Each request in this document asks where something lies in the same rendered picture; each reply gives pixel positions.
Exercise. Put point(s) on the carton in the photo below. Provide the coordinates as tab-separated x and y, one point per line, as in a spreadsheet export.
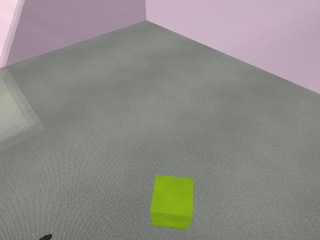
172	202

